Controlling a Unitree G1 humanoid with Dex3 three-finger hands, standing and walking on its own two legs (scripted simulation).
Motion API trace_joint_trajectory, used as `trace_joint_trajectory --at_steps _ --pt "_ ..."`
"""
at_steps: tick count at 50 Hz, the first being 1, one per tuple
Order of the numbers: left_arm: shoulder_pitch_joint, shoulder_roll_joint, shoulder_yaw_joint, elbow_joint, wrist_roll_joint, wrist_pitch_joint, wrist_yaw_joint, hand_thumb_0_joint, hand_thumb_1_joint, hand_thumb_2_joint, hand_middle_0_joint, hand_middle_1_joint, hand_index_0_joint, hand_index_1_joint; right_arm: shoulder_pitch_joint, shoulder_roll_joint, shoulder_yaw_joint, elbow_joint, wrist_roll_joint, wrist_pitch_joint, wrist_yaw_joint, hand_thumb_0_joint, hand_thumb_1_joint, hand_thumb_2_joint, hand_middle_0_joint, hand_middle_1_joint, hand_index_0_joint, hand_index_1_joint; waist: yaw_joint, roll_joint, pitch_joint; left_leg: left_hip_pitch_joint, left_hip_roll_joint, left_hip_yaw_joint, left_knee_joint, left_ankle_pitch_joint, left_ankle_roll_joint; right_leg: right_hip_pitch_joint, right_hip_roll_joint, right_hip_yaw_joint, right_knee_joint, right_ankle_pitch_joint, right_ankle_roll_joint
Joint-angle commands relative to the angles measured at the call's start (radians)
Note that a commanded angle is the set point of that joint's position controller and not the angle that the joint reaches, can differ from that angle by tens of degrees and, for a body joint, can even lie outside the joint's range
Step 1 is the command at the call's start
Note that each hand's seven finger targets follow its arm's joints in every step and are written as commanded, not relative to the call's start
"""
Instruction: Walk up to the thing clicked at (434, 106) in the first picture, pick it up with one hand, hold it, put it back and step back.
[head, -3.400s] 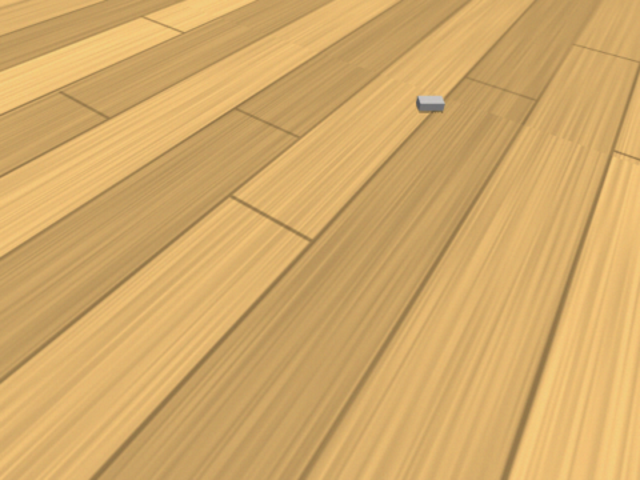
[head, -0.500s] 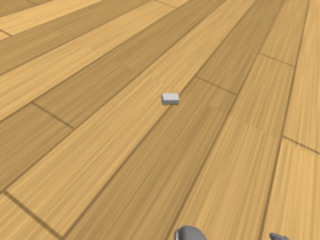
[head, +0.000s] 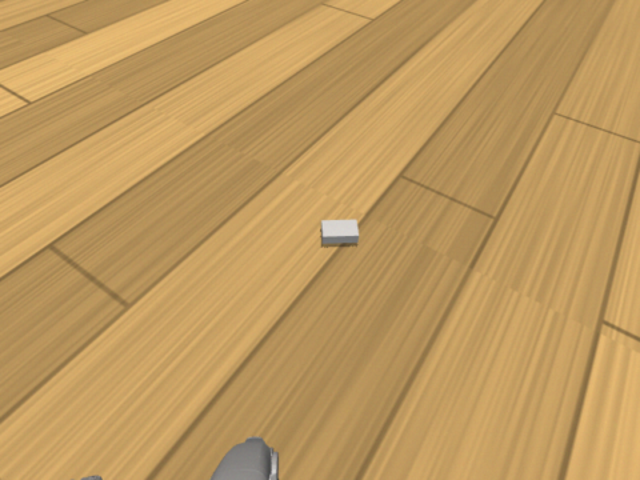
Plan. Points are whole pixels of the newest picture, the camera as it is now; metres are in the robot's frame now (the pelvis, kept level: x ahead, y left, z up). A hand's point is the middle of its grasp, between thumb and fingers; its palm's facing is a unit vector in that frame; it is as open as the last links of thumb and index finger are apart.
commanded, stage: walk up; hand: left
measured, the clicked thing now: (339, 231) +1.08 -0.02 -0.75
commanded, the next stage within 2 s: none
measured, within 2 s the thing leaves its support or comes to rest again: neither
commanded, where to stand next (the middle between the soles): +0.64 -0.31 m, yaw +6 degrees
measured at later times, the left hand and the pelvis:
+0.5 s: hand (221, 372) +0.28 +0.17 -0.15, palm faces -0.04 -0.93 -0.38, open 7.4 cm; pelvis +0.20 -0.12 -0.02, yaw -1 degrees
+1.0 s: hand (306, 319) +0.39 +0.05 -0.17, palm faces -0.02 -0.95 -0.31, open 7.4 cm; pelvis +0.34 -0.22 -0.01, yaw +1 degrees
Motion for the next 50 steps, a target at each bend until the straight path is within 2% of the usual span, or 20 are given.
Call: trace_joint_trajectory --at_steps 1,4,6,7,13,18,23,24,25,26,28,31,36,39,40,41,42,43,46,50 --pt "-0.024 0.255 0.069 -0.113 -0.001 -0.015 0.010 0.000 0.900 0.900 -0.200 -0.300 -0.200 -0.300 0.015 -0.184 -0.069 -0.077 0.002 -0.031 -0.017 0.000 -0.900 -0.900 0.200 0.300 0.200 0.300 -0.004 -0.133 -0.036 0.142 -0.012 0.024 -0.159 0.094 0.003 -0.039 -0.246 0.176 -0.172 0.158 -0.172" --pt "-0.033 0.204 0.045 -0.134 -0.004 -0.007 0.010 0.000 0.900 0.900 -0.200 -0.300 -0.200 -0.300 0.222 -0.236 -0.100 -0.022 -0.003 -0.045 -0.040 0.000 -0.900 -0.900 0.200 0.300 0.200 0.300 -0.130 0.042 -0.131 0.564 -0.062 0.025 -0.292 0.149 0.051 -0.209 -0.149 0.071 0.190 0.308 -0.099" --pt "0.047 0.145 0.035 -0.139 -0.003 0.000 0.012 0.000 0.900 0.900 -0.200 -0.300 -0.200 -0.300 0.290 -0.375 -0.134 -0.067 -0.010 -0.049 -0.069 0.000 -0.900 -0.900 0.200 0.300 0.200 0.300 -0.131 0.208 -0.177 0.729 0.365 -0.717 -0.524 -0.120 0.189 -0.539 0.023 0.115 0.636 -0.221 0.008" --pt "0.043 0.273 0.064 -0.121 -0.001 0.016 0.024 0.000 0.900 0.900 -0.200 -0.300 -0.200 -0.300 0.232 -0.396 -0.139 -0.086 0.027 -0.046 -0.070 0.000 -0.900 -0.900 0.200 0.300 0.200 0.300 -0.128 0.064 -0.166 0.640 0.432 -0.802 -0.572 -0.231 0.275 -0.537 -0.025 0.237 0.728 -0.217 0.012" --pt "0.049 0.230 0.070 -0.049 0.001 0.035 -0.010 0.000 0.900 0.900 -0.200 -0.300 -0.200 -0.300 0.049 -0.293 -0.094 -0.107 0.003 -0.054 -0.059 0.000 -0.900 -0.900 0.200 0.300 0.200 0.300 -0.041 0.095 0.013 0.234 0.216 -0.201 -0.557 -0.029 0.189 -0.375 -0.144 0.200 0.548 -0.038 0.061" --pt "-0.028 0.216 0.077 -0.057 0.001 0.038 -0.039 0.000 0.900 0.900 -0.200 -0.300 -0.200 -0.300 0.004 -0.356 -0.114 -0.111 -0.007 -0.060 -0.046 0.000 -0.900 -0.900 0.200 0.300 0.200 0.300 -0.039 0.171 0.003 0.168 0.204 -0.127 -0.557 -0.220 0.176 -0.257 -0.155 0.138 0.275 0.053 0.054" --pt "0.058 0.239 0.099 -0.006 0.011 0.020 -0.027 0.000 0.900 0.900 -0.200 -0.300 -0.200 -0.300 -0.012 -0.309 -0.097 -0.089 -0.010 -0.029 -0.045 0.000 -0.900 -0.900 0.200 0.300 0.200 0.300 0.026 0.045 -0.075 0.118 0.123 -0.022 -0.260 -0.131 0.111 0.009 -0.044 -0.003 0.109 0.007 0.039" --pt "0.145 0.285 0.118 0.019 0.017 0.009 -0.016 0.000 0.900 0.900 -0.200 -0.300 -0.200 -0.300 0.024 -0.243 -0.075 -0.085 -0.011 -0.020 -0.047 0.000 -0.900 -0.900 0.200 0.300 0.200 0.300 0.072 -0.140 -0.106 0.037 0.069 0.031 0.017 -0.086 0.082 0.131 -0.057 0.077 0.034 -0.104 0.015" --pt "0.215 0.384 0.137 0.011 0.023 -0.003 0.002 0.000 0.900 0.900 -0.200 -0.300 -0.200 -0.300 0.000 -0.145 -0.040 -0.123 0.003 -0.021 -0.049 0.000 -0.900 -0.900 0.200 0.300 0.200 0.300 0.116 -0.431 -0.075 -0.224 -0.078 0.058 0.313 -0.235 0.029 0.195 -0.291 0.529 -0.213 -0.271 -0.071" --pt "0.159 0.411 0.128 -0.014 0.004 -0.007 0.007 0.000 0.900 0.900 -0.200 -0.300 -0.200 -0.300 -0.064 -0.218 -0.061 -0.137 0.006 -0.015 -0.065 0.000 -0.900 -0.900 0.200 0.300 0.200 0.300 0.095 -0.351 -0.030 -0.285 -0.061 -0.050 0.399 -0.286 0.022 0.138 -0.408 0.711 -0.300 -0.249 -0.179" --pt "0.070 0.356 0.106 -0.041 -0.012 -0.006 0.023 0.000 0.900 0.900 -0.200 -0.300 -0.200 -0.300 -0.037 -0.244 -0.061 -0.088 0.022 -0.021 -0.060 0.000 -0.900 -0.900 0.200 0.300 0.200 0.300 0.041 -0.193 0.002 -0.215 -0.006 -0.131 0.377 -0.182 0.027 0.047 -0.360 0.557 -0.236 -0.112 -0.199" --pt "-0.004 0.293 0.087 -0.058 -0.010 -0.013 0.031 0.000 0.900 0.900 -0.200 -0.300 -0.200 -0.300 0.073 -0.242 -0.062 -0.027 0.011 -0.027 -0.042 0.000 -0.900 -0.900 0.200 0.300 0.200 0.300 -0.014 -0.209 -0.017 -0.075 0.022 -0.060 0.184 -0.127 0.019 -0.013 -0.274 0.319 -0.163 0.058 -0.183" --pt "-0.021 0.282 0.071 -0.106 0.002 -0.012 0.023 0.000 0.900 0.900 -0.200 -0.300 -0.200 -0.300 0.060 -0.201 -0.063 -0.053 0.007 -0.030 -0.029 0.000 -0.900 -0.900 0.200 0.300 0.200 0.300 -0.009 -0.192 -0.052 0.102 -0.022 0.015 -0.085 -0.035 0.013 -0.065 -0.281 0.252 -0.140 0.069 -0.196" --pt "-0.066 0.237 0.044 -0.137 -0.005 0.004 0.017 0.000 0.900 0.900 -0.200 -0.300 -0.200 -0.300 0.193 -0.217 -0.083 -0.017 0.003 -0.047 -0.046 0.000 -0.900 -0.900 0.200 0.300 0.200 0.300 -0.108 -0.058 -0.108 0.467 -0.070 0.027 -0.311 0.131 0.028 -0.237 -0.200 0.135 0.102 0.104 -0.124" --pt "-0.042 0.174 0.021 -0.147 -0.007 0.003 0.016 0.000 0.900 0.900 -0.200 -0.300 -0.200 -0.300 0.271 -0.293 -0.109 -0.003 -0.012 -0.051 -0.061 0.000 -0.900 -0.900 0.200 0.300 0.200 0.300 -0.154 0.117 -0.149 0.634 0.032 -0.176 -0.382 -0.027 0.071 -0.391 -0.125 0.076 0.346 0.087 -0.067" --pt "-0.010 0.125 0.014 -0.157 -0.005 0.008 0.013 0.000 0.900 0.900 -0.200 -0.300 -0.200 -0.300 0.297 -0.383 -0.129 -0.034 -0.024 -0.053 -0.072 0.000 -0.900 -0.900 0.200 0.300 0.200 0.300 -0.137 0.246 -0.143 0.714 0.301 -0.652 -0.516 -0.160 0.156 -0.611 -0.004 0.078 0.566 -0.199 0.002" --pt "0.009 0.256 0.051 -0.129 0.000 0.029 0.025 0.000 0.900 0.900 -0.200 -0.300 -0.200 -0.300 0.232 -0.410 -0.136 -0.075 0.008 -0.047 -0.076 0.000 -0.900 -0.900 0.200 0.300 0.200 0.300 -0.132 0.077 -0.128 0.607 0.410 -0.819 -0.589 -0.315 0.244 -0.598 -0.041 0.220 0.655 -0.234 0.017" --pt "0.005 0.291 0.057 -0.117 0.004 0.033 0.028 0.000 0.900 0.900 -0.200 -0.300 -0.200 -0.300 0.169 -0.386 -0.132 -0.084 0.024 -0.042 -0.077 0.000 -0.900 -0.900 0.200 0.300 0.200 0.300 -0.104 0.014 -0.073 0.544 0.400 -0.726 -0.579 -0.297 0.279 -0.602 -0.083 0.246 0.708 -0.181 0.023" --pt "0.037 0.276 0.070 -0.068 0.007 0.034 0.019 0.000 0.900 0.900 -0.200 -0.300 -0.200 -0.300 0.067 -0.302 -0.098 -0.094 0.010 -0.044 -0.072 0.000 -0.900 -0.900 0.200 0.300 0.200 0.300 -0.040 0.039 0.019 0.334 0.262 -0.393 -0.544 -0.172 0.215 -0.498 -0.149 0.239 0.607 -0.079 0.050" --pt "0.031 0.230 0.072 -0.056 0.005 0.040 -0.015 0.000 0.900 0.900 -0.200 -0.300 -0.200 -0.300 0.048 -0.329 -0.104 -0.096 -0.007 -0.047 -0.054 0.000 -0.900 -0.900 0.200 0.300 0.200 0.300 -0.044 0.152 0.019 0.223 0.199 -0.219 -0.545 -0.172 0.206 -0.373 -0.142 0.164 0.432 -0.030 0.069"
